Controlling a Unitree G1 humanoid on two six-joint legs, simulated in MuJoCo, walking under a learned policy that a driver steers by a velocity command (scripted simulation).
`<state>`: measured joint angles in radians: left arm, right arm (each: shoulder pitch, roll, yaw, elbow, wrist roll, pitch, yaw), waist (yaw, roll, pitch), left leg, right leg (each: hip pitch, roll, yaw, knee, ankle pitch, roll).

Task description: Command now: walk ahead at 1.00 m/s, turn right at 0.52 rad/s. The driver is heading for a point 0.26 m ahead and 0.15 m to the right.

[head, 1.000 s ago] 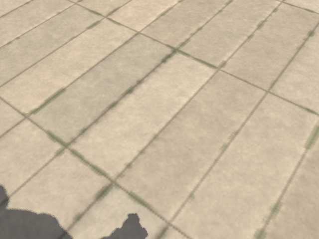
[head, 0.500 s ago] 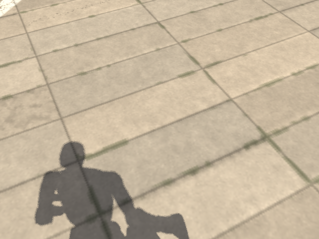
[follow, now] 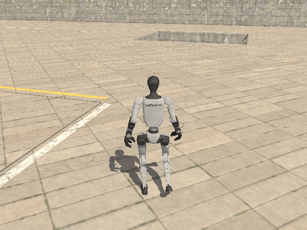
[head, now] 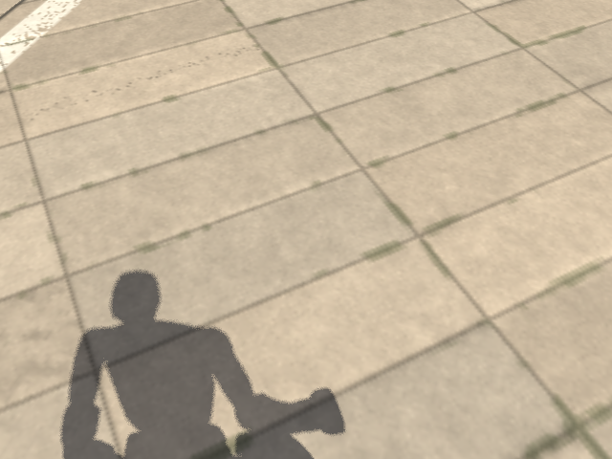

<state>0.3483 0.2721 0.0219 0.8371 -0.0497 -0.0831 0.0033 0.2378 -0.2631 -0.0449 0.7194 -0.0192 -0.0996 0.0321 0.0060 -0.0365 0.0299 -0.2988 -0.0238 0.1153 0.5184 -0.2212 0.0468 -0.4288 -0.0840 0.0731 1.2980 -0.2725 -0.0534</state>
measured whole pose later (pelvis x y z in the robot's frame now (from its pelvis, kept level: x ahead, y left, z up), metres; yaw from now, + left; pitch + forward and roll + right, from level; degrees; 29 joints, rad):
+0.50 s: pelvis +0.36 -0.04 +0.00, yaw -11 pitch +0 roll +0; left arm 0.17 0.24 0.02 0.77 0.03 -0.06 -0.04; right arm 0.14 -0.30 -0.04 0.77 0.01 -0.03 -0.03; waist 0.02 0.02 0.10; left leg -0.49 0.06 -0.08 1.13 -0.47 -0.05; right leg -0.40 0.11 -0.01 0.46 -0.06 -0.11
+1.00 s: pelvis +0.46 -0.01 +0.01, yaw -12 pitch +0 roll +0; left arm 0.15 0.24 0.02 0.93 0.01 0.01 0.01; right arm 0.18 -0.23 -0.02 0.93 -0.01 -0.03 -0.03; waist 0.00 0.00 0.02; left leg -0.24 0.02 -0.02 0.52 -0.27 -0.02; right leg -0.25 0.04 0.04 0.50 -0.25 -0.01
